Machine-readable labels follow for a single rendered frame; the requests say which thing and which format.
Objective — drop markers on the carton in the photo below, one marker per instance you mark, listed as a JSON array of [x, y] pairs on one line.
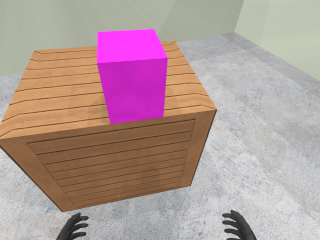
[[132, 66]]

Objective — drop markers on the pedestal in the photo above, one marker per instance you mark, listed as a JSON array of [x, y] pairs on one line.
[[57, 130]]

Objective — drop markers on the robot right hand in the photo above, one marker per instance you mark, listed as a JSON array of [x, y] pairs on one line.
[[244, 231]]

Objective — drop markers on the robot left hand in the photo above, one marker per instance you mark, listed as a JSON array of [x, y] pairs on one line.
[[68, 229]]

